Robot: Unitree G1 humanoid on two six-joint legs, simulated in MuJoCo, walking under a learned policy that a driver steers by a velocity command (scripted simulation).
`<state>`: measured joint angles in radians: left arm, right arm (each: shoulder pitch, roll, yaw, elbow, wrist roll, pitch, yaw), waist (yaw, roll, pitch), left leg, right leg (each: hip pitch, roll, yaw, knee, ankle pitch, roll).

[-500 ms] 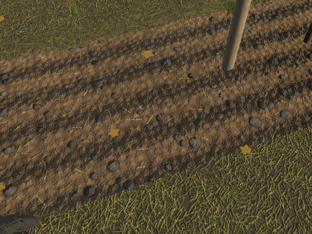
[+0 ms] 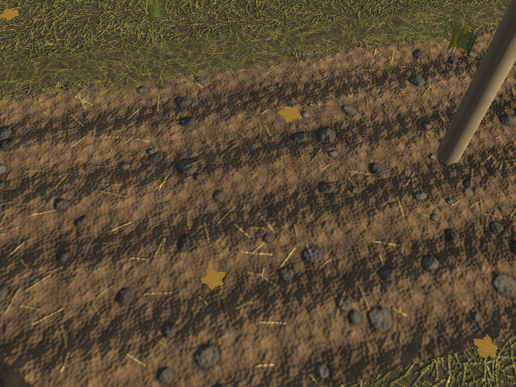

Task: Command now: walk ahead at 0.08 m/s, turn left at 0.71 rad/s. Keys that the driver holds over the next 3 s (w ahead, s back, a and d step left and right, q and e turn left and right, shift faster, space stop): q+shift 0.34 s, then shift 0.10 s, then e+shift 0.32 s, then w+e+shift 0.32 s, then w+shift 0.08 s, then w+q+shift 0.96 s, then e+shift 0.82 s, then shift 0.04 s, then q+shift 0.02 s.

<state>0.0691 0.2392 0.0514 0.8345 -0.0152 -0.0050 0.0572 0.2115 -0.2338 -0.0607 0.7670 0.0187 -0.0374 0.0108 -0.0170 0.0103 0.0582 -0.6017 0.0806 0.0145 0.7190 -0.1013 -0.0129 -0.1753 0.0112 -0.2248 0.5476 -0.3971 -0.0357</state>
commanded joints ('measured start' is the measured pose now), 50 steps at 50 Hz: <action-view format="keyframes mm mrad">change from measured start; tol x32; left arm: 1 -68 125 37 -65 -9 19 10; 50 17 194 56 -200 106 4 -103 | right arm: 1 249 -152 -73 -6 -14 -7 10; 50 94 -195 -39 -117 -69 -40 -42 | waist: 1 -119 24 -173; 3 -6 390 -324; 30 -94 -209 -105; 50 -52 6 -1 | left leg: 1 385 -94 10 -153 165 110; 3 717 239 -734 -293 779 406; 8 428 58 -485 -377 32 192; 26 383 21 -509 -277 173 188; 38 136 -198 -152 35 -451 -31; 45 927 119 -318 -450 -260 66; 50 692 199 -332 -575 -370 124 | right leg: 1 -60 -171 41 242 688 -25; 3 -510 158 220 827 -315 82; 31 -158 -170 623 -237 295 -121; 39 175 -186 838 -187 372 -188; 42 -76 -91 837 -282 -238 -138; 50 -766 -27 332 590 134 36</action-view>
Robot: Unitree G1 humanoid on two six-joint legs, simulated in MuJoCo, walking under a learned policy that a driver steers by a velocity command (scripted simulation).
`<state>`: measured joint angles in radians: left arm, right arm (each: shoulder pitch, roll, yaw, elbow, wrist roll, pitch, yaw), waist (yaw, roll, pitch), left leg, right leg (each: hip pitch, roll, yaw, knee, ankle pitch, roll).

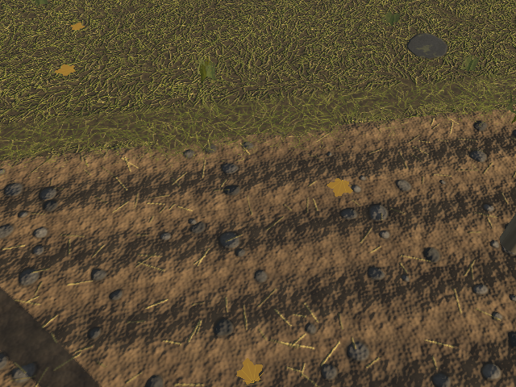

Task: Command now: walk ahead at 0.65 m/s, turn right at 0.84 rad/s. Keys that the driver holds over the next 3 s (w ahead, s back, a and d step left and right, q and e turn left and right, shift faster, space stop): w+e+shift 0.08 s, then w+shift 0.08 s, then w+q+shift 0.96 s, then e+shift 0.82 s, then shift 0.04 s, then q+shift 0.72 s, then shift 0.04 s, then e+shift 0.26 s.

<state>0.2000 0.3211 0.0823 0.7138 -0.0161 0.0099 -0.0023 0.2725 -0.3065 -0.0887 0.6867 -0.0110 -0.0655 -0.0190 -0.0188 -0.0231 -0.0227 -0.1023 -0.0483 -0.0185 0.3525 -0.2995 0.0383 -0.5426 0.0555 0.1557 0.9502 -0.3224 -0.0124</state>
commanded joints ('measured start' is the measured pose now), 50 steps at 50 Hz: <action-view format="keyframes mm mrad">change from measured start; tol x64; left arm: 1 -115 78 20 -94 102 2 -69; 50 -210 9 -92 -178 73 -67 -13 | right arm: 1 56 -134 -11 -21 -40 -11 -4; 50 85 -160 -16 101 2 -24 19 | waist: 1 -41 67 107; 50 16 -50 163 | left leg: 1 160 298 -225 -218 -114 64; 15 112 328 65 171 1371 95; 18 -539 52 -118 1044 -130 98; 37 -128 -50 240 447 249 174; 41 405 201 -594 158 140 487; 50 -336 27 -365 -205 191 297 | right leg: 1 -405 -84 -73 240 86 11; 14 123 41 -334 -239 -14 -146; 18 973 -510 604 -638 -527 -162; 37 597 -292 -455 -389 1586 36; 40 -11 4 -359 704 -131 0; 50 -1 -181 -135 -37 185 103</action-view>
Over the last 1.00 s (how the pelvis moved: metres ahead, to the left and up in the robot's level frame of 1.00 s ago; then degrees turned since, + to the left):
0.19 0.03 0.02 6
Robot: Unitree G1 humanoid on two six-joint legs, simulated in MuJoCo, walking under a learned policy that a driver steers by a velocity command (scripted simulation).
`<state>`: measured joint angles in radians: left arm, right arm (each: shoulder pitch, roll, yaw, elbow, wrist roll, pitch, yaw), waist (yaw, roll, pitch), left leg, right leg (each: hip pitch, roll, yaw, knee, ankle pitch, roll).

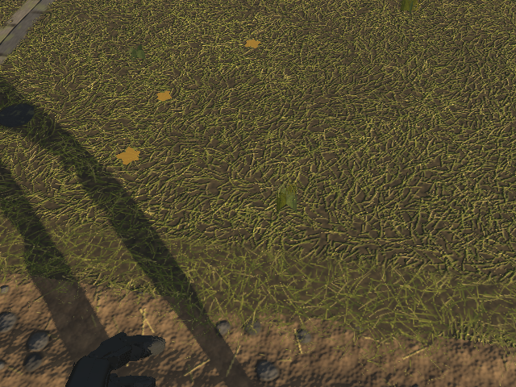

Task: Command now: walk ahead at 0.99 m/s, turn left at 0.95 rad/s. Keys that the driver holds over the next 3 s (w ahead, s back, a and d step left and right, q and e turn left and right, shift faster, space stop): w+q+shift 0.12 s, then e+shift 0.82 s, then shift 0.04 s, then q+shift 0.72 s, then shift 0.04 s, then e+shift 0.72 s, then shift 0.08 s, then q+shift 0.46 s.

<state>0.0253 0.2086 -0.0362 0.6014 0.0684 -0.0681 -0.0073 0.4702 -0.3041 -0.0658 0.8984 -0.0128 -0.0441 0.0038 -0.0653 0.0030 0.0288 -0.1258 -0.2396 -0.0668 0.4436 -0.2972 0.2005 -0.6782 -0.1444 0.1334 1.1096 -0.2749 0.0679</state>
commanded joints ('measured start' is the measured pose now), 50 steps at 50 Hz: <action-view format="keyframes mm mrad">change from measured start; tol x32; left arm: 1 -74 104 20 -82 -25 10 -11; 6 -75 154 36 -99 -45 -1 0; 10 526 295 97 75 0 -42 44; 50 287 407 192 -90 -58 126 26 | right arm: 1 -96 -167 -43 -108 10 -45 1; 50 -338 -53 -22 -251 -18 32 -1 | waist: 1 34 -47 95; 9 198 46 -211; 11 86 -477 -477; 16 104 -27 -88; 28 14 -105 -131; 31 111 288 -425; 47 111 132 -147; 50 67 -419 -124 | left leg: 1 -284 198 -291 -280 266 107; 8 97 240 -277 155 945 -48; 9 45 214 -242 382 887 -81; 11 -392 -15 -99 1031 -245 -165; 12 -487 90 -113 1082 -173 -147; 28 -26 205 -73 -56 413 -203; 30 328 578 -332 34 1023 -35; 34 91 563 -291 -83 450 39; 45 -61 559 83 -112 412 -9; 50 -589 293 242 590 -381 -292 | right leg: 1 170 38 -127 -305 233 14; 9 679 131 -160 -632 347 -92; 11 1113 -342 631 -678 730 -337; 21 433 10 139 -815 864 -303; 28 379 124 233 -609 382 -136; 31 74 210 20 -3 -485 -34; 36 57 81 -75 157 -182 52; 48 484 125 -195 -560 120 -104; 50 722 -238 330 -692 702 -342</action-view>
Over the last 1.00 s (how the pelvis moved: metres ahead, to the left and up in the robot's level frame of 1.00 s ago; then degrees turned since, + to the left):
0.77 -0.10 -0.01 22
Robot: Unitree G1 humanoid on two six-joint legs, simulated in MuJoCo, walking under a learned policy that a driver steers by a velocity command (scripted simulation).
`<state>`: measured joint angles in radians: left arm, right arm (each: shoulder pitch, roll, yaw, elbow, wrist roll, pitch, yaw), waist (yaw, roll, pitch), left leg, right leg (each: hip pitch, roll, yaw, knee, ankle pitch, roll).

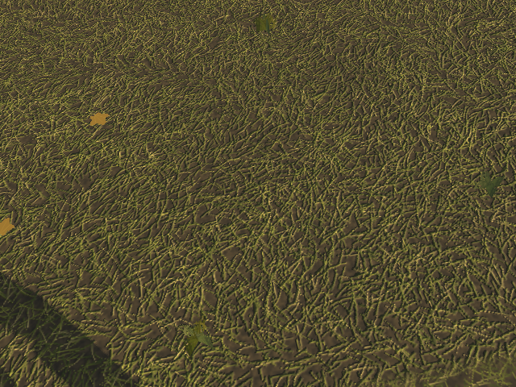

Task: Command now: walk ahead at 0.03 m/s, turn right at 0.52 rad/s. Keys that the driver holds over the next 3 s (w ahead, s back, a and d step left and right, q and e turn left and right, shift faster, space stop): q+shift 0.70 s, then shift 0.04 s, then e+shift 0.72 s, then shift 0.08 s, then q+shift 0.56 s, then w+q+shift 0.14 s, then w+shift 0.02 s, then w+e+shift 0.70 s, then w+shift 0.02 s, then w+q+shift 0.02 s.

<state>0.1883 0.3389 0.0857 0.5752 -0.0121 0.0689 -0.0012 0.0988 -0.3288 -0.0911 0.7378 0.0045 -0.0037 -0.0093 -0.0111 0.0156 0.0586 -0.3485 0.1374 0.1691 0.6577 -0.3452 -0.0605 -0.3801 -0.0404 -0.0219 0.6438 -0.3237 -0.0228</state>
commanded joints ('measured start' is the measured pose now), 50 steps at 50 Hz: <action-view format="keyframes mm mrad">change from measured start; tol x16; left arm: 1 135 230 57 -76 54 -32 9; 6 -56 -2 -36 -16 45 -73 20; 25 -62 61 40 91 -2 -53 20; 28 -249 51 28 -9 22 -68 24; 50 -77 138 25 43 -3 -90 -5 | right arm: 1 -54 -88 -14 -94 -21 -5 -1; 23 98 -34 -15 -123 26 80 39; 27 255 -254 -79 -144 -33 36 11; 31 52 -155 -44 -175 30 11 -14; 50 62 -129 -6 -128 -13 18 -29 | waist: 1 112 -289 -245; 24 -26 -109 -156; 26 -36 356 -146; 30 -3 46 -150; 50 -20 23 -89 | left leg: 1 -373 -99 -157 537 -326 -18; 7 -123 -80 -202 447 8 -26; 22 -60 -63 -67 61 -50 38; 24 93 -105 -53 -134 122 92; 26 450 186 -600 -229 903 323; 30 358 126 -547 -292 587 330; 50 193 -7 -388 -129 350 198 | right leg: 1 343 -377 483 -278 661 -332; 7 146 -184 60 -299 435 -162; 23 301 -326 -75 -189 527 -137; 25 110 -206 -189 75 280 1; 26 -279 -32 -220 403 -292 111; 27 -360 39 19 582 -405 118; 33 -313 43 111 499 -25 95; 47 21 14 10 -16 26 61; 50 62 -24 109 -121 455 -2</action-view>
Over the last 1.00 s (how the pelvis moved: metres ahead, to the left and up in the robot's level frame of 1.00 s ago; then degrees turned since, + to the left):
0.47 -0.10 0.00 -23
